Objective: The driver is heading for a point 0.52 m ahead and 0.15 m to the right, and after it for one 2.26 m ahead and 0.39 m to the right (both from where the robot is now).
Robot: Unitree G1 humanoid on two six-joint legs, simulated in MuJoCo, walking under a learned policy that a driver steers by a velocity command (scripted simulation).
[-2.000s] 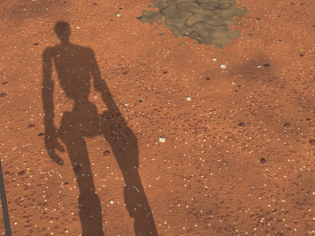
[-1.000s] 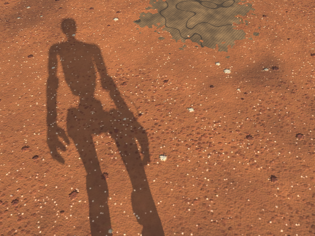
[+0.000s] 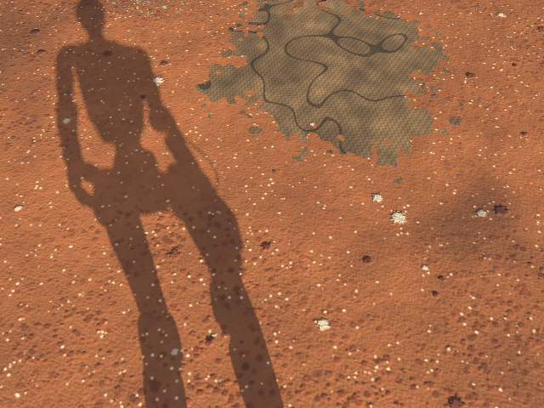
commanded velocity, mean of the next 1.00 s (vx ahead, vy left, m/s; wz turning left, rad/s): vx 0.50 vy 0.00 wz -0.29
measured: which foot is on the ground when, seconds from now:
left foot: up 0.00-0.44, down 0.46-1.00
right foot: down 0.00-0.46, up 0.48-1.00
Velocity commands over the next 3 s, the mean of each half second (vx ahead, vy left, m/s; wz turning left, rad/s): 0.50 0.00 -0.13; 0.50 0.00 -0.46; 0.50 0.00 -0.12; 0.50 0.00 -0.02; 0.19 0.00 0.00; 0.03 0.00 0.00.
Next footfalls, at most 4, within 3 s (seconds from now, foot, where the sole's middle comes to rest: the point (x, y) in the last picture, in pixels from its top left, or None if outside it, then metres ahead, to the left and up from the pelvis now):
0.46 left None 0.42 0.12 -0.76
1.02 right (338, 333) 0.64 -0.14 -0.76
1.58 left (314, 218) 1.00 -0.11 -0.76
2.12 right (397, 167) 1.20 -0.39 -0.76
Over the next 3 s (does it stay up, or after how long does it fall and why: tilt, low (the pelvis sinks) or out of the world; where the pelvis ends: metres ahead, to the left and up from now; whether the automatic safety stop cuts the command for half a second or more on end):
stays up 1.17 -0.28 0.02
